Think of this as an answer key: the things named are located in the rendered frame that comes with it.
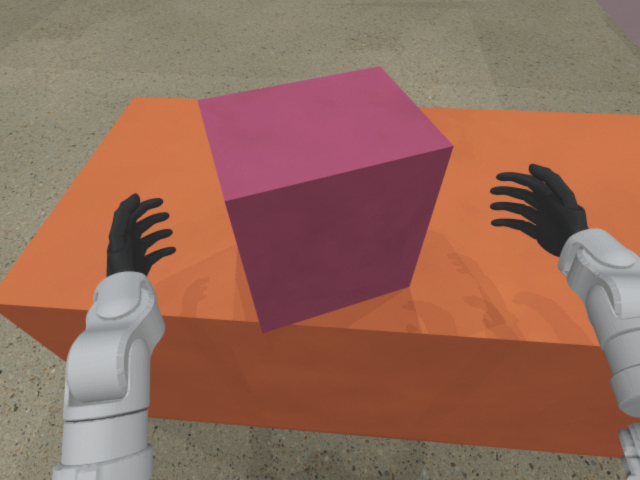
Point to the left robot hand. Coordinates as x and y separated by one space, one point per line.
126 250

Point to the right robot forearm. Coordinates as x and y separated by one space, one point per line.
606 276

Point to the right robot hand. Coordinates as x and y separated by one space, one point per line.
557 215

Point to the carton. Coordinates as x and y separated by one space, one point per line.
330 184

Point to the pedestal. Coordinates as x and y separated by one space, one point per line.
489 346

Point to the left robot forearm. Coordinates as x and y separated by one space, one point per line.
107 384

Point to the robot right upper arm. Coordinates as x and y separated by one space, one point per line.
630 442

